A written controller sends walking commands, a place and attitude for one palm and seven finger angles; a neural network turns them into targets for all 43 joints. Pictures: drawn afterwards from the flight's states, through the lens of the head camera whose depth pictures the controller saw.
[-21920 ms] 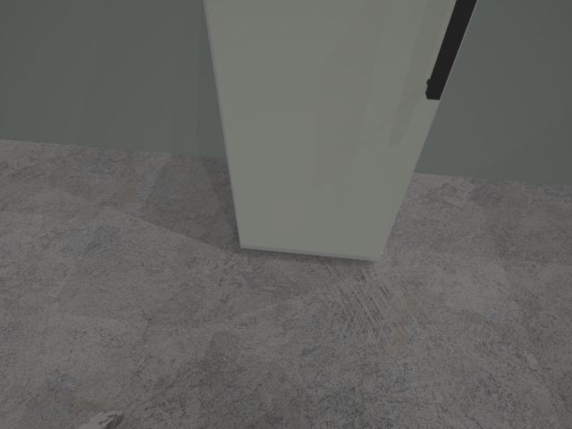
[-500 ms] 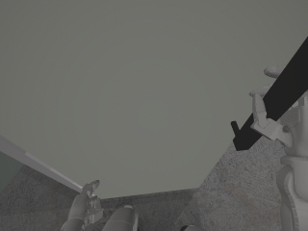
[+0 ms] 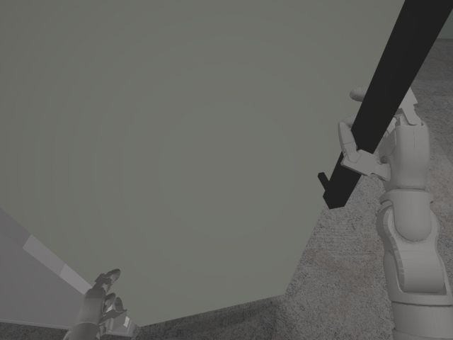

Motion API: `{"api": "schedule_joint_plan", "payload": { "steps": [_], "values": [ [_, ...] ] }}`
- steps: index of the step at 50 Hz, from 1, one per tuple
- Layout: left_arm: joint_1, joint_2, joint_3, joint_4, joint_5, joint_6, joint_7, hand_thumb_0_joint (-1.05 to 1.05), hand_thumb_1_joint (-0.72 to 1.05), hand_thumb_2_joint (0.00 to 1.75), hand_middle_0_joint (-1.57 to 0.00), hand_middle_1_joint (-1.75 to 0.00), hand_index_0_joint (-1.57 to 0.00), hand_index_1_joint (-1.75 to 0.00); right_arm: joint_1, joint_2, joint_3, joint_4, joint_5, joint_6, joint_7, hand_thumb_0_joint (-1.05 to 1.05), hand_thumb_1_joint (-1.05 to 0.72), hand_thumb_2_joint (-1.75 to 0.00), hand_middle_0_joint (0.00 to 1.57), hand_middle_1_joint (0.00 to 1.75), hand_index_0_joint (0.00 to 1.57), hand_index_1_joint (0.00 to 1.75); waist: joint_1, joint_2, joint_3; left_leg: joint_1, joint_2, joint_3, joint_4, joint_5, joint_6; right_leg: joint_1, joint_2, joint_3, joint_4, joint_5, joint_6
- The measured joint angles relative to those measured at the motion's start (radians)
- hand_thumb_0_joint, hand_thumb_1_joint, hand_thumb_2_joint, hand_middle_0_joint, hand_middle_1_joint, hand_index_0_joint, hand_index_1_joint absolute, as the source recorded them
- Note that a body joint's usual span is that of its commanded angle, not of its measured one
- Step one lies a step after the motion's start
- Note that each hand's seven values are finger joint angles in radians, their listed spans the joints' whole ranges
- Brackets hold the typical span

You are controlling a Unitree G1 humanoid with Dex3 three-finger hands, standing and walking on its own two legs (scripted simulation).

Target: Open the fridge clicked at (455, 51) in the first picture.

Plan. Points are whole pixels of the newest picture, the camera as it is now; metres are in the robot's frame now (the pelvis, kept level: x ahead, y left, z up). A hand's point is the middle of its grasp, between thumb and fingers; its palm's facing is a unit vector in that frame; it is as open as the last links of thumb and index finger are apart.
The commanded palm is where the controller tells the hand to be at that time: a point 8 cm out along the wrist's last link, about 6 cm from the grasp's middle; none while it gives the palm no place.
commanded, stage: stop walking and hold the door back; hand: right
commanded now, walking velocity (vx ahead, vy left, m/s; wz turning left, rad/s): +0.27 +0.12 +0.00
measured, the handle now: (371, 89) +0.36 -0.18 +0.28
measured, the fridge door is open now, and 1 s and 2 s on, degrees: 73 71 68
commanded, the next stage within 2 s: loosen the grip on the handle in 1.34 s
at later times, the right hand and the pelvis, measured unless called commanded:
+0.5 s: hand (335, 118) +0.37 -0.16 +0.22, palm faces +0.20 +0.97 -0.15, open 6.0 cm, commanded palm +0.34 -0.21 +0.20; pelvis -0.05 +0.02 +0.01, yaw -2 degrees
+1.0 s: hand (346, 138) +0.34 -0.16 +0.22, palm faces +0.20 +0.97 -0.15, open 6.4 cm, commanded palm +0.33 -0.20 +0.20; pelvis -0.05 +0.01 +0.00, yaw +0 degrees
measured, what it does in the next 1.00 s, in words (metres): steps on the spot: left foot, then right foot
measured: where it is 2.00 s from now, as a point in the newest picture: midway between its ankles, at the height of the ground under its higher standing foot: outside the picture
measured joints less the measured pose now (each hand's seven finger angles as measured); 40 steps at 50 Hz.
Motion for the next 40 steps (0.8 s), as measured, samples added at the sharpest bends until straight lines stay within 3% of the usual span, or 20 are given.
{"api": "schedule_joint_plan", "payload": {
  "steps": [3,8,15,17,18,20,23,27,30,33,35,40],
  "values": [
    [-0.008,-0.044,-0.028,0.017,-0.01,-0.006,-0.011,0.01,0.91,0.9,-0.19,-0.3,-0.2,-0.3,-0.122,0.041,0.056,0.166,0.001,0.009,-0.024,-0.15,-0.52,-0.89,0.46,1.4,0.32,1.31,0.004,-0.028,-0.001,-0.03,-0.05,-0.052,0.154,-0.002,0.001,0.016,-0.004,0.046,-0.065,0.061,0.001],
    [-0.008,-0.124,-0.091,0.043,-0.012,-0.002,-0.021,0.01,0.91,0.9,-0.2,-0.3,-0.2,-0.3,-0.307,0.077,0.084,0.417,0.014,0.036,-0.036,-0.12,-0.55,-0.85,0.46,1.4,0.38,1.36,-0.017,-0.028,-0.024,-0.031,-0.064,-0.058,0.162,0.051,0.005,0.009,-0.016,0.074,-0.157,0.146,0.01],
    [0.016,-0.156,-0.119,0.077,0.001,-0.018,-0.018,0.01,0.9,0.9,-0.2,-0.3,-0.21,-0.3,-0.489,0.052,0.072,0.69,0.041,0.048,-0.04,-0.12,-0.59,-0.79,0.46,1.4,0.41,1.39,-0.02,-0.051,-0.044,0.122,-0.087,0.003,-0.118,-0.02,0.038,-0.034,-0.037,0.068,-0.181,0.189,0.029],
    [0.032,-0.149,-0.116,0.078,0.007,-0.017,-0.015,0.01,0.9,0.9,-0.2,-0.3,-0.21,-0.3,-0.52,0.031,0.046,0.743,0.048,0.052,-0.031,-0.12,-0.59,-0.78,0.46,1.4,0.4,1.39,-0.009,-0.033,-0.06,0.197,-0.083,-0.008,-0.264,-0.038,0.069,-0.076,-0.024,0.05,-0.129,0.149,0.038],
    [0.033,-0.136,-0.11,0.08,0.012,-0.013,-0.014,0.01,0.9,0.9,-0.2,-0.3,-0.21,-0.3,-0.529,0.022,0.024,0.76,0.047,0.048,-0.024,-0.12,-0.59,-0.78,0.46,1.4,0.4,1.39,-0.003,-0.035,-0.063,0.198,-0.083,-0.02,-0.299,0.027,0.081,-0.109,-0.025,0.038,-0.069,0.088,0.049],
    [0.032,-0.098,-0.086,0.096,0.014,-0.008,-0.01,0.01,0.9,0.9,-0.2,-0.3,-0.21,-0.3,-0.53,0.014,-0.022,0.783,0.046,0.028,-0.013,-0.12,-0.59,-0.78,0.46,1.4,0.39,1.39,0.014,-0.055,-0.047,0.188,-0.083,-0.029,-0.283,0.134,0.071,-0.169,-0.022,0.052,0.125,-0.029,0.078],
    [0.064,-0.034,-0.045,0.131,0.006,-0.014,0.001,0.01,0.9,0.9,-0.2,-0.3,-0.21,-0.3,-0.519,0.016,-0.059,0.819,0.035,-0.011,0.006,-0.12,-0.59,-0.78,0.46,1.4,0.4,1.39,0.043,-0.056,-0.038,0.216,-0.065,-0.038,-0.289,0.113,0.036,-0.211,-0.019,0.056,0.303,-0.064,0.098],
    [0.112,0.04,-0.002,0.136,0.003,-0.006,0.021,0.01,0.91,0.9,-0.2,-0.3,-0.2,-0.3,-0.496,0.011,-0.085,0.805,0.023,-0.039,0.03,-0.12,-0.58,-0.78,0.46,1.4,0.42,1.4,0.08,-0.026,-0.025,0.238,-0.024,-0.054,-0.283,0.093,0.013,-0.134,-0.045,0.002,0.117,-0.031,0.096],
    [0.135,0.091,0.03,0.116,0.0,-0.004,0.022,0.01,0.91,0.9,-0.2,-0.3,-0.2,-0.3,-0.458,0.011,-0.091,0.723,0.027,-0.033,0.026,-0.11,-0.59,-0.78,0.46,1.4,0.41,1.39,0.109,-0.037,-0.025,0.22,-0.023,-0.06,-0.221,0.05,-0.007,-0.038,-0.072,-0.011,-0.076,0.152,0.089],
    [0.111,0.076,0.051,0.1,-0.011,0.005,0.012,0.01,0.91,0.9,-0.19,-0.3,-0.2,-0.3,-0.397,-0.005,-0.099,0.606,0.03,-0.027,0.024,-0.11,-0.6,-0.76,0.45,1.4,0.38,1.37,0.129,-0.016,-0.015,0.197,-0.011,-0.086,-0.185,0.051,-0.014,-0.05,-0.066,-0.038,-0.039,0.101,0.067],
    [0.098,0.045,0.041,0.073,-0.008,-0.002,0.003,0.01,0.91,0.9,-0.19,-0.3,-0.19,-0.3,-0.339,-0.019,-0.11,0.52,0.034,-0.024,0.022,-0.11,-0.61,-0.75,0.46,1.4,0.36,1.35,0.133,-0.014,-0.017,0.18,-0.02,-0.095,-0.185,0.046,0.001,-0.059,-0.077,-0.053,-0.038,0.08,0.064],
    [0.072,-0.054,-0.019,0.021,0.002,-0.031,-0.028,0.01,0.91,0.9,-0.19,-0.3,-0.19,-0.3,-0.244,-0.029,-0.124,0.345,0.041,-0.002,0.014,-0.14,-0.61,-0.77,0.46,1.4,0.33,1.31,0.101,-0.029,0.002,0.174,-0.061,-0.069,-0.245,0.085,0.018,-0.075,-0.117,-0.062,-0.051,0.094,0.079]
  ]
}}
